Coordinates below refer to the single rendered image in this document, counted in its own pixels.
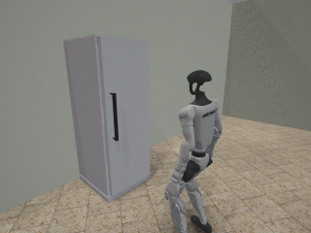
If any left robot hand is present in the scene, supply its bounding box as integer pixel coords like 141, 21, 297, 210
164, 180, 180, 207

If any fridge door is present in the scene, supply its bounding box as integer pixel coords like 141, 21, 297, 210
97, 37, 150, 197

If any right robot forearm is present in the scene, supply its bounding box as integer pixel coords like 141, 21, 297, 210
205, 131, 222, 151

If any handle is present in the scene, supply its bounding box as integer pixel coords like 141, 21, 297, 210
110, 93, 119, 141

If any left robot upper arm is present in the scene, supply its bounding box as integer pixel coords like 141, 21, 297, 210
178, 105, 195, 152

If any left robot forearm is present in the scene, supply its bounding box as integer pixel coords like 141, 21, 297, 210
171, 142, 191, 183

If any right robot upper arm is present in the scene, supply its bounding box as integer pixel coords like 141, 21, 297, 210
209, 99, 223, 134

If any right robot foot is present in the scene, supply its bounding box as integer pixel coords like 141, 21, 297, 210
190, 215, 212, 233

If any robot left shin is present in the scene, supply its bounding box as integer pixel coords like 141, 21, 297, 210
169, 203, 188, 233

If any right robot hand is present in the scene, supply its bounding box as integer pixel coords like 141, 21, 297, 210
205, 148, 214, 158

